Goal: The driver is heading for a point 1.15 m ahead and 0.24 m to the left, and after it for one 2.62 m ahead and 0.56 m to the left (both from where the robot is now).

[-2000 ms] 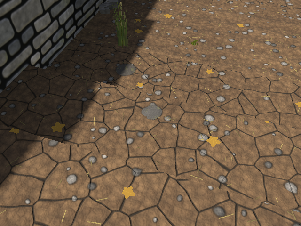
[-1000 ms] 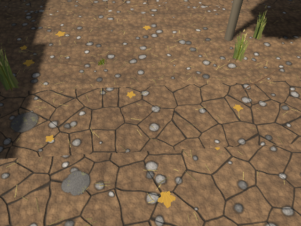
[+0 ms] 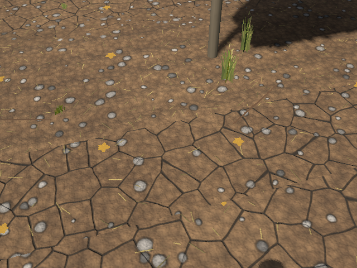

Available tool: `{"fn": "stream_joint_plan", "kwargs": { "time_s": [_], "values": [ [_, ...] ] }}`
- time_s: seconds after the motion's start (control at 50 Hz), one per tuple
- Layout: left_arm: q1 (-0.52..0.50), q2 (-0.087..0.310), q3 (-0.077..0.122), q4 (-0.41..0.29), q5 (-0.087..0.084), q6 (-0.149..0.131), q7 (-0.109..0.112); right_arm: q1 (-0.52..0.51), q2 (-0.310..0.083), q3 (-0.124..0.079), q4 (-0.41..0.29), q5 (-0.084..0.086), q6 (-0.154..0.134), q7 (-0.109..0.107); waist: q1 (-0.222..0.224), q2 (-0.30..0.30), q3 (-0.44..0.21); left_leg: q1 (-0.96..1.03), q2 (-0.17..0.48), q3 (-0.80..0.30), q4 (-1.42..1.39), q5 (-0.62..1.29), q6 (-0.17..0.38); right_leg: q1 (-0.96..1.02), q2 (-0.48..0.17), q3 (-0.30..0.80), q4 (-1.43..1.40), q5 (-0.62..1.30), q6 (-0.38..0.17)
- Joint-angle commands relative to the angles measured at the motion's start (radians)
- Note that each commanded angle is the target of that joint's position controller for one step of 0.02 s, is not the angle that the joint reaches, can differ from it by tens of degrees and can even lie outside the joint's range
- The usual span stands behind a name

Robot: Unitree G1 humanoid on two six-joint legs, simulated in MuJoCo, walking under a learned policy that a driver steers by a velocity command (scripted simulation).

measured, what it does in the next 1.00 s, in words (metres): goes down, turning left: right foot 0.19 m lower, then left foot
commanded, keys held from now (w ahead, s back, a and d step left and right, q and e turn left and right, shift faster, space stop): w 0.20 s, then w+q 0.80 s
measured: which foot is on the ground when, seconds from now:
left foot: down 0.00-0.32, up 0.34-0.80, down 0.82-1.00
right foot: up 0.00-0.28, down 0.30-0.86, up 0.88-1.00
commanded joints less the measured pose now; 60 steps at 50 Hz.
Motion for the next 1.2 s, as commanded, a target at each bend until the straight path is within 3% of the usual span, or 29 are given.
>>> {"fn": "stream_joint_plan", "kwargs": {
  "time_s": [0.02, 0.08, 0.14, 0.24, 0.28, 0.3, 0.32, 0.34, 0.36, 0.38, 0.4, 0.42, 0.44, 0.46, 0.58, 0.66, 0.76, 0.8, 0.84, 0.86, 0.88, 0.9, 0.92, 0.94, 1.0, 1.06, 1.1, 1.16, 1.2],
  "values": [
    [-0.083, 0.038, -0.018, -0.065, 0.011, -0.012, -0.023, -0.026, -0.036, 0.016, -0.032, -0.026, -0.009, -0.024, 0.005, 0.056, 0.121, -0.051, 0.248, -0.260, -0.169, 0.201, 0.190, -0.226, -0.100, 0.080, -0.148, 0.399, 0.026],
    [-0.145, 0.031, -0.033, -0.064, 0.001, -0.006, -0.024, 0.104, -0.063, 0.018, 0.007, -0.005, -0.037, -0.030, -0.060, 0.026, 0.092, -0.096, 0.172, -0.168, -0.018, 0.127, 0.170, -0.154, -0.105, 0.020, -0.468, 0.755, 0.035],
    [-0.149, 0.044, -0.037, -0.076, 0.012, 0.027, -0.027, 0.079, -0.091, 0.025, 0.010, -0.011, -0.033, 0.028, -0.013, 0.086, 0.151, -0.483, 0.184, -0.174, -0.013, -0.056, 0.174, 0.247, -0.067, -0.064, -0.430, 0.740, 0.018],
    [-0.237, 0.071, -0.041, -0.036, 0.009, 0.040, -0.013, 0.218, -0.134, 0.011, 0.113, 0.030, -0.005, 0.002, -0.095, 0.024, 0.204, -0.021, 0.224, -0.293, 0.237, 0.016, 0.121, 0.099, -0.128, -0.006, -0.819, 0.620, 0.032],
    [-0.039, 0.100, -0.023, 0.059, -0.005, 0.033, -0.005, 0.195, -0.163, 0.007, 0.143, 0.014, 0.030, 0.024, 0.002, -0.039, 0.152, -0.085, 0.178, -0.281, 0.492, 0.074, 0.081, 0.403, -0.132, -0.032, -0.963, 0.763, 0.035],
    [0.231, 0.151, 0.009, 0.149, -0.001, 0.014, 0.008, 0.252, -0.141, 0.017, 0.175, -0.021, 0.044, 0.064, 0.106, -0.119, 0.067, -0.260, 0.092, -0.189, 0.712, 0.081, 0.027, 0.779, -0.137, -0.082, -0.917, 0.882, 0.004],
    [0.476, 0.202, 0.042, 0.211, 0.004, 0.017, -0.009, 0.390, -0.004, 0.038, 0.217, -0.035, 0.052, 0.105, 0.141, -0.236, -0.195, -0.539, -0.008, -0.144, 1.083, -0.182, -0.041, 1.269, -0.245, -0.019, -0.481, 1.132, -0.162],
    [0.565, 0.221, 0.048, 0.230, 0.005, 0.014, -0.030, 0.351, 0.002, 0.028, 0.172, 0.005, 0.049, 0.119, 0.157, -0.226, -0.368, -0.658, -0.010, -0.125, 1.330, -0.318, -0.070, 1.405, -0.329, 0.047, -0.381, 1.201, -0.253],
    [0.574, 0.215, 0.052, 0.245, 0.026, 0.032, -0.025, 0.158, -0.044, 0.018, 0.096, 0.036, 0.039, 0.128, 0.226, -0.157, -0.229, -0.843, -0.011, -0.107, 1.438, -0.296, -0.070, 1.288, -0.369, 0.131, -0.505, 0.928, -0.247],
    [0.447, 0.256, 0.064, 0.231, -0.001, 0.038, -0.023, 0.040, -0.048, 0.013, 0.036, 0.054, 0.015, 0.120, 0.195, -0.139, -0.088, -0.958, 0.044, -0.102, 1.429, -0.174, -0.042, 1.048, -0.394, 0.201, -0.674, 0.422, -0.252],
    [0.305, 0.192, 0.043, 0.197, 0.015, 0.029, -0.027, 0.003, -0.079, 0.005, 0.031, 0.059, -0.006, 0.097, 0.148, -0.057, 0.045, -0.954, 0.095, -0.139, 1.383, -0.010, 0.003, 0.783, -0.374, 0.192, -0.787, 0.096, -0.232],
    [0.190, 0.009, -0.021, 0.144, 0.024, -0.002, -0.016, -0.006, -0.058, 0.008, 0.026, 0.045, -0.029, 0.058, 0.065, 0.006, 0.061, -0.805, 0.178, -0.267, 1.049, 0.300, 0.037, 0.558, -0.416, 0.207, -0.844, 0.240, -0.237],
    [0.155, -0.024, -0.040, 0.142, 0.040, -0.021, -0.012, -0.045, -0.042, 0.008, 0.024, 0.036, -0.028, 0.052, 0.020, -0.026, 0.131, -0.728, 0.219, -0.242, 0.947, 0.338, 0.051, 0.429, -0.412, 0.159, -0.898, 0.357, -0.216],
    [0.112, -0.052, -0.046, 0.136, 0.014, -0.040, 0.008, -0.060, -0.008, 0.014, 0.033, 0.023, -0.018, 0.061, 0.010, 0.016, 0.131, -0.626, 0.236, -0.242, 0.709, 0.416, 0.056, 0.327, -0.359, 0.054, -0.983, 0.367, -0.226],
    [0.205, 0.061, -0.007, 0.230, 0.006, -0.063, 0.029, -0.222, 0.016, 0.030, -0.054, 0.032, 0.033, 0.089, 0.030, 0.014, 0.102, -0.617, 0.204, -0.133, 0.255, 0.528, 0.013, 0.526, -0.303, -0.164, -0.994, 0.748, -0.236],
    [0.246, 0.055, -0.006, 0.255, 0.010, -0.064, 0.029, -0.326, -0.047, 0.003, -0.087, 0.053, 0.042, 0.087, 0.048, -0.013, 0.128, -0.568, 0.144, -0.090, 0.223, 0.626, 0.021, 0.579, -0.247, -0.281, -0.962, 0.713, -0.152],
    [0.374, 0.099, 0.020, 0.316, -0.002, -0.034, 0.038, -0.479, -0.085, -0.032, -0.126, 0.032, 0.032, 0.074, 0.086, -0.044, 0.156, -0.594, 0.068, -0.015, 0.081, 0.367, 0.023, 0.839, -0.283, -0.315, -0.890, 0.889, -0.119],
    [0.351, 0.147, 0.045, 0.305, 0.004, -0.019, 0.039, -0.439, -0.111, -0.051, -0.119, 0.046, 0.023, 0.057, 0.046, -0.078, 0.121, -0.481, 0.007, 0.037, 0.067, 0.302, 0.034, 0.858, -0.304, -0.339, -0.775, 1.156, -0.114],
    [0.307, 0.129, 0.041, 0.285, 0.031, -0.025, 0.030, -0.145, -0.184, -0.091, -0.025, 0.060, -0.008, 0.026, -0.064, -0.068, -0.029, 0.040, -0.048, 0.023, 0.166, 0.473, 0.111, 0.524, -0.243, -0.360, -0.415, 1.153, -0.044],
    [0.323, 0.029, 0.003, 0.240, 0.046, -0.033, 0.003, 0.112, -0.223, -0.109, 0.057, 0.061, -0.009, 0.011, -0.123, 0.096, -0.241, 0.580, 0.090, -0.305, 0.145, 0.389, 0.260, 0.077, -0.133, -0.300, -0.116, 0.638, 0.067],
    [0.186, 0.072, 0.013, 0.211, 0.005, -0.034, -0.051, 0.304, -0.226, -0.101, 0.125, 0.023, 0.002, 0.009, -0.194, 0.107, -0.306, 0.705, 0.261, -0.658, -0.116, 0.376, 0.343, -0.109, 0.067, -0.205, 0.219, -0.289, 0.074],
    [0.002, 0.036, 0.003, 0.135, -0.032, -0.040, -0.058, 0.267, -0.251, -0.121, 0.152, 0.004, -0.031, 0.011, -0.211, 0.050, -0.107, 0.593, 0.272, -0.662, -0.202, 0.252, 0.267, -0.291, 0.038, -0.009, 0.212, -0.277, 0.006],
    [-0.081, 0.069, 0.011, 0.113, -0.033, -0.046, -0.034, 0.107, -0.229, -0.119, 0.126, 0.028, -0.047, 0.018, -0.163, 0.039, 0.044, 0.334, 0.257, -0.597, -0.219, 0.215, 0.250, -0.275, -0.035, 0.036, 0.195, -0.221, -0.004],
    [-0.027, 0.089, 0.019, 0.104, -0.005, -0.040, -0.003, 0.004, -0.126, -0.079, 0.117, 0.050, -0.059, 0.028, -0.072, 0.059, 0.018, 0.168, 0.226, -0.550, -0.238, 0.206, 0.255, -0.132, -0.059, 0.055, 0.136, -0.184, -0.024],
    [0.030, -0.028, -0.014, 0.088, 0.008, -0.010, 0.051, -0.154, -0.032, -0.031, 0.070, 0.061, -0.063, 0.055, 0.072, 0.038, 0.053, -0.262, 0.209, -0.496, -0.348, 0.271, 0.264, 0.161, -0.086, 0.047, -0.024, -0.164, -0.004],
    [-0.035, 0.003, -0.020, 0.034, -0.018, 0.001, 0.057, -0.189, -0.168, -0.062, 0.035, 0.051, -0.066, 0.069, 0.072, 0.043, 0.057, -0.511, 0.076, -0.299, -0.352, 0.267, 0.189, 0.387, -0.017, -0.080, -0.303, 0.002, 0.052],
    [0.081, -0.055, -0.050, 0.068, 0.009, -0.005, 0.021, -0.097, -0.138, -0.056, 0.066, -0.012, -0.051, 0.085, 0.087, 0.079, 0.062, -0.674, 0.049, -0.250, -0.219, 0.314, 0.166, 0.548, 0.002, -0.093, -0.147, 0.366, 0.060],
    [0.290, 0.077, -0.001, 0.112, 0.017, -0.016, 0.006, -0.121, -0.141, -0.064, 0.026, -0.011, -0.056, 0.088, 0.190, 0.044, 0.070, -0.670, 0.075, -0.329, 0.031, 0.567, 0.174, 0.633, 0.034, -0.155, -0.081, 0.139, 0.077],
    [0.641, 0.136, 0.040, 0.215, 0.010, -0.033, 0.021, -0.290, -0.208, -0.098, -0.063, -0.006, -0.068, 0.099, 0.371, -0.064, 0.033, -0.721, 0.016, -0.351, 0.478, 0.700, 0.174, 0.838, 0.096, -0.162, -0.231, -0.016, 0.037]
  ]
}}
Keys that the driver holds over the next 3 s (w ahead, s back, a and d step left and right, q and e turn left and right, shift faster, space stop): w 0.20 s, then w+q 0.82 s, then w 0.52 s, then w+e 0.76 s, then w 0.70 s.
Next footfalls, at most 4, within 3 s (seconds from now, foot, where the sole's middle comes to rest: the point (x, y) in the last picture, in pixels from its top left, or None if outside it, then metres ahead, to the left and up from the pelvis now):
0.30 right None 0.29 -0.19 -0.94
0.82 left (153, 264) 0.60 0.10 -0.94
1.22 right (184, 228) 0.76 -0.03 -0.94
1.60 left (105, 216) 0.94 0.36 -1.13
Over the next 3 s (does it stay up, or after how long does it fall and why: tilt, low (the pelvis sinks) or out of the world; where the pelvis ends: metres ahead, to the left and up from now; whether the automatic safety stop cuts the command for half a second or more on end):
stays up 1.59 0.33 -0.35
